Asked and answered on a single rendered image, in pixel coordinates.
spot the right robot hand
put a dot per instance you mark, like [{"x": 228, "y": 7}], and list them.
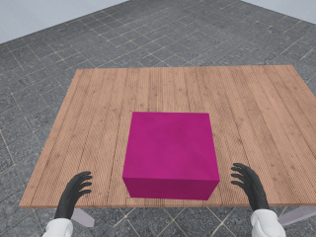
[{"x": 251, "y": 185}]

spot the robot left forearm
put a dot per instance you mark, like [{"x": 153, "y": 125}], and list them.
[{"x": 59, "y": 227}]

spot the carton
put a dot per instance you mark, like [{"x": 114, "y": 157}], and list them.
[{"x": 170, "y": 156}]

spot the robot right forearm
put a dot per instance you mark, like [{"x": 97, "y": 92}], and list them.
[{"x": 265, "y": 224}]

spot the left robot hand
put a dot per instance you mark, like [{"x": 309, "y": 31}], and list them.
[{"x": 71, "y": 195}]

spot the table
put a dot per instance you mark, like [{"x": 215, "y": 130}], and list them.
[{"x": 261, "y": 116}]

